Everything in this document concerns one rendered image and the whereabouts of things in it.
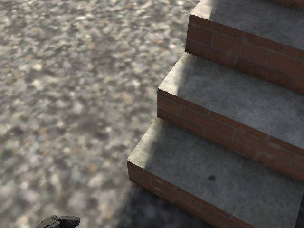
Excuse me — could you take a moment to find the left robot hand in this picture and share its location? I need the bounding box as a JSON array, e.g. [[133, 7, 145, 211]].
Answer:
[[35, 215, 80, 228]]

